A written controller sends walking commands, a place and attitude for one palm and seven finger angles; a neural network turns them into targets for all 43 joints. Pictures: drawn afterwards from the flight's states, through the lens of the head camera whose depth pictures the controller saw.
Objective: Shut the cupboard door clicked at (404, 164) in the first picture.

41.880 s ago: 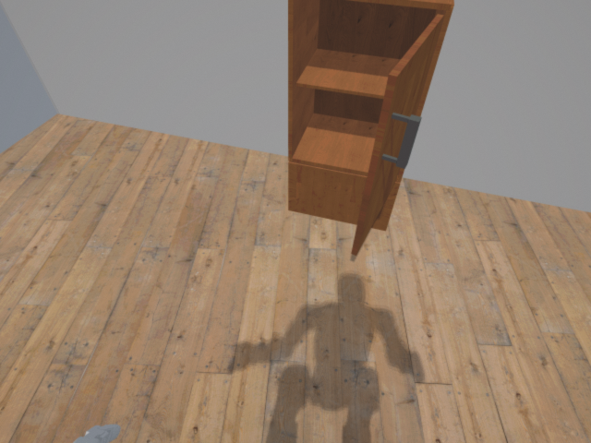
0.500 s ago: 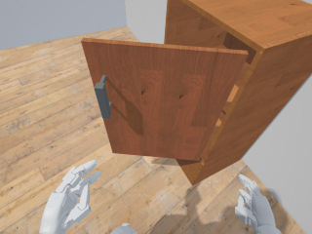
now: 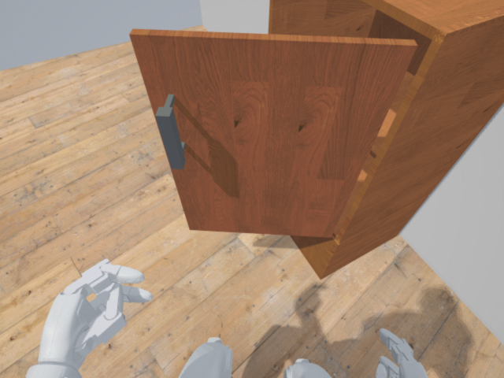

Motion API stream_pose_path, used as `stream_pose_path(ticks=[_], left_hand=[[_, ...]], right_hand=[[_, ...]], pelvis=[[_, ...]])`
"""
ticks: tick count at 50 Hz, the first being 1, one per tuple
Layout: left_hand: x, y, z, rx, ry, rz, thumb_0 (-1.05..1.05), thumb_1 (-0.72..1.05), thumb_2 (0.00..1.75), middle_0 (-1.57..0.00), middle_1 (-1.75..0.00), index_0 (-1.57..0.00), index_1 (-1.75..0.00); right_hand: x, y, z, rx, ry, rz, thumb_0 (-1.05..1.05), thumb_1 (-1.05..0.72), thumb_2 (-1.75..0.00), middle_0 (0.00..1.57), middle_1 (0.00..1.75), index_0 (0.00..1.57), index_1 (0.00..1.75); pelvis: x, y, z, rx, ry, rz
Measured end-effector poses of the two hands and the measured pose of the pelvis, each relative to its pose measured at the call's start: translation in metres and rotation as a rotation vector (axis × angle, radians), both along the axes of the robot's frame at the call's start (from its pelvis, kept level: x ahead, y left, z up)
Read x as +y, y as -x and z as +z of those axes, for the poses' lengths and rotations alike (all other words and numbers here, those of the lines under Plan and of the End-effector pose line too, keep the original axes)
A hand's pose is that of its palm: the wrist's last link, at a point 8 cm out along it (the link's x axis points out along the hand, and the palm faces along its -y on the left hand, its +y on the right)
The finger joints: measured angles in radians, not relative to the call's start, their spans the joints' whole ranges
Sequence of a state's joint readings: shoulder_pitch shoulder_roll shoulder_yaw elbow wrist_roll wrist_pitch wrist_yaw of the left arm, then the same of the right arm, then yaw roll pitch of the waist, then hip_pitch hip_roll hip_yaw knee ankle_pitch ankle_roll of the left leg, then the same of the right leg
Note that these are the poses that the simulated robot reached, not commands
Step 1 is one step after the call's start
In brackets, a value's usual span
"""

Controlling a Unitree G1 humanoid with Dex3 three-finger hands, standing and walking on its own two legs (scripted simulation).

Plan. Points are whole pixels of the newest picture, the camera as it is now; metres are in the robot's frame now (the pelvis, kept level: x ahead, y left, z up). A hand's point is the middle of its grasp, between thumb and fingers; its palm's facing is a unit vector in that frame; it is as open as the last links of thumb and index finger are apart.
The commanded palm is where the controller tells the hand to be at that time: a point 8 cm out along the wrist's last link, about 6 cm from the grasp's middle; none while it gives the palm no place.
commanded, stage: raise the hand and make a fist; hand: left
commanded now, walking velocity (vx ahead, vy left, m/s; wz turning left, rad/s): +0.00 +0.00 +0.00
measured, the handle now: (174, 132) +0.52 +0.19 +0.08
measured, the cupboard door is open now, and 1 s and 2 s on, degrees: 58 58 58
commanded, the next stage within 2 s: bring the fist close to the handle in 1.08 s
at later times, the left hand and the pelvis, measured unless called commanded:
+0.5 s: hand (97, 311) +0.20 +0.22 +0.06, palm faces +0.01 -1.00 -0.02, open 3.1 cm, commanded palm +0.18 +0.27 +0.07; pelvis -0.01 +0.04 +0.01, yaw +2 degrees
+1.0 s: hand (115, 289) +0.22 +0.20 +0.07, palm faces +0.00 -1.00 -0.02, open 3.1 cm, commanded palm +0.20 +0.25 +0.08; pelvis +0.01 +0.01 +0.01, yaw +1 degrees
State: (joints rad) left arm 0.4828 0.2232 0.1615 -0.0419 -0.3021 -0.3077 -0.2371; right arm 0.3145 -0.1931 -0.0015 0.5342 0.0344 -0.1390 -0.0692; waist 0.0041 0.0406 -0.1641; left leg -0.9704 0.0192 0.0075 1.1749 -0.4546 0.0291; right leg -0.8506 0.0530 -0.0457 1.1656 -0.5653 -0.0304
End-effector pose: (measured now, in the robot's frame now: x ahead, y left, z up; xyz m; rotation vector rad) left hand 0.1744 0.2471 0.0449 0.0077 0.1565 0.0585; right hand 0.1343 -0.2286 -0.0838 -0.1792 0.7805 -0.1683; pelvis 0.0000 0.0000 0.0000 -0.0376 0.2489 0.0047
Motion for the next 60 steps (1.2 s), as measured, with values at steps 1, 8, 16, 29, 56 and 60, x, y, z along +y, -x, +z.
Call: stream_pose_path(ticks=[1,8,16,29,56,60], left_hand=[[0.006,0.003,0.004,-0.039,-0.015,0.019,0.02,0.9,0.9,-0.81,-0.97,-0.81,-0.97],[0.005,0.004,0.002,-0.157,0.006,-0.085,0.01,0.91,0.9,-0.94,-1.11,-0.94,-1.11],[0.016,-0.001,0.018,-0.12,-0.009,-0.066,0.02,0.9,0.9,-1.09,-1.27,-1.09,-1.27],[0.021,-0.009,0.012,-0.059,-0.004,-0.097,0.02,0.9,0.9,-1.27,-1.47,-1.27,-1.47],[0.001,-0.029,0.028,-0.126,-0.021,-0.067,0.01,0.9,0.9,-1.3,-1.5,-1.3,-1.5],[-0.008,-0.026,0.022,-0.075,-0.004,-0.098,0.02,0.9,0.9,-1.3,-1.5,-1.3,-1.5]], right_hand=[[-0.002,0.003,0.001,0.006,0.018,0.005,0.02,-0.9,-0.9,0.2,0.3,0.21,0.3],[-0.003,-0.005,0.008,-0.036,0.103,0.051,0.02,-0.91,-0.9,0.2,0.3,0.2,0.3],[0.034,-0.04,0.04,-0.175,0.055,0.091,0.02,-0.91,-0.9,0.2,0.3,0.2,0.3],[0.057,-0.052,0.048,-0.174,0.027,0.194,0.01,-0.9,-0.9,0.2,0.3,0.21,0.3],[0.005,-0.047,0.029,-0.111,0.02,0.108,0.02,-0.9,-0.9,0.2,0.3,0.2,0.3],[0.005,-0.05,0.03,-0.124,0.012,0.104,0.02,-0.9,-0.9,0.2,0.3,0.2,0.3]], pelvis=[[0.002,0.001,-0.001,0.001,0.004,0.003],[0.02,0.011,-0.009,0.006,0.037,0.022],[0.031,0.009,0.003,-0.027,0.041,0.018],[0.033,0.004,0.012,-0.044,0.046,0.037],[0.004,-0.009,0.01,-0.026,0.017,0.027],[0.002,-0.009,0.011,-0.028,0.012,0.024]])
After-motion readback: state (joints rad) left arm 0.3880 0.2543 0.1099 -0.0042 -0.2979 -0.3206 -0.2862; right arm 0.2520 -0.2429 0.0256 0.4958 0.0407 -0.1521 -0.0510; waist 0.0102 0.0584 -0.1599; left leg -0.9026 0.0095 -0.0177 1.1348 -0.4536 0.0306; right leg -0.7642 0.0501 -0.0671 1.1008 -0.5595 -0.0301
